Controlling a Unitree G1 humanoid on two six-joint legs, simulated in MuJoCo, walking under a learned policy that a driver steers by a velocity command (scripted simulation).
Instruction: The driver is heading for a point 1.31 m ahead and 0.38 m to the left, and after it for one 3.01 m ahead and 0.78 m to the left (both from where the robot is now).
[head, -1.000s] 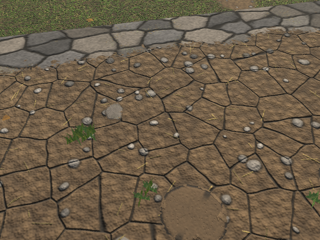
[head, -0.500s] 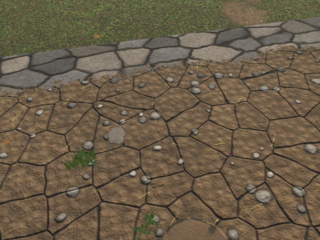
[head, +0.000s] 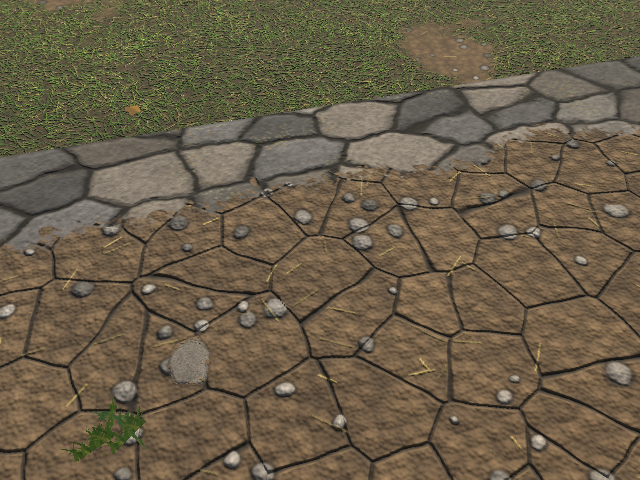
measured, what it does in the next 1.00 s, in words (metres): walks ahead, turning left: right foot, then left foot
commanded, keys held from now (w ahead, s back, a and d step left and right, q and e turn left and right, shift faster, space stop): w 0.16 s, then w+q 0.84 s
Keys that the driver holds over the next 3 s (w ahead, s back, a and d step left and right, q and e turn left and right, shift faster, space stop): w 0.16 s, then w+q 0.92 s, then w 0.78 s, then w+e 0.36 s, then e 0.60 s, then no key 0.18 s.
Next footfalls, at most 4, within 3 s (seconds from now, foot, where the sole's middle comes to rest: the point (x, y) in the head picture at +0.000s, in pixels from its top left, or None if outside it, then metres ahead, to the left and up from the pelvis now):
0.30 right None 0.33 -0.17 -0.78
0.86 left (259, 462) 0.56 0.14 -0.78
1.38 right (273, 320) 0.92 0.11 -0.78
1.90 left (134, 293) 1.01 0.47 -0.78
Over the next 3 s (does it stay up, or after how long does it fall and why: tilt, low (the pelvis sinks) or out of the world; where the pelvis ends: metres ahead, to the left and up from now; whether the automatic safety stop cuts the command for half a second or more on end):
stays up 1.28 0.52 0.01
